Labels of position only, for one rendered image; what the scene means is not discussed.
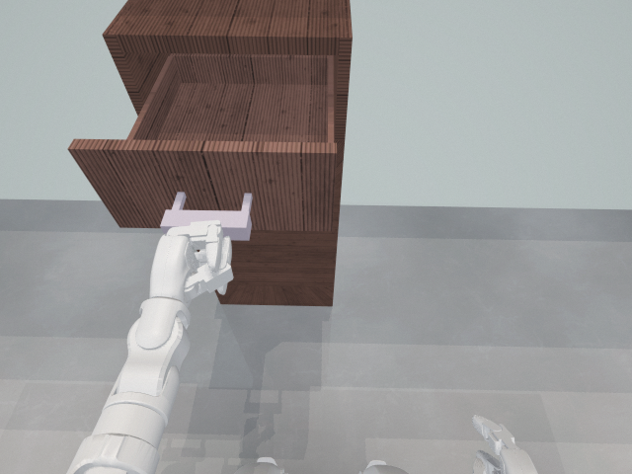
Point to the drawer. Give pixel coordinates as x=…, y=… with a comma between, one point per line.
x=218, y=126

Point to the left robot shin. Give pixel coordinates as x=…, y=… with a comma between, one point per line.
x=267, y=459

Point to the robot left hand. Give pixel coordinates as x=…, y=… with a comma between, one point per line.
x=175, y=260

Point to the robot right hand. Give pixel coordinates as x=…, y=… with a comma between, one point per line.
x=512, y=459

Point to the robot shin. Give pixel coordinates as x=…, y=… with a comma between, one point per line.
x=376, y=462
x=267, y=459

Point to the handle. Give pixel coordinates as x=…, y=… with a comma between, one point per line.
x=236, y=224

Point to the robot left forearm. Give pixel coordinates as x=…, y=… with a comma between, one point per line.
x=126, y=438

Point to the right robot shin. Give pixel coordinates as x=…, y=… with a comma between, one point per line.
x=376, y=462

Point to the cabinet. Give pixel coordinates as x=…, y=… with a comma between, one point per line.
x=275, y=267

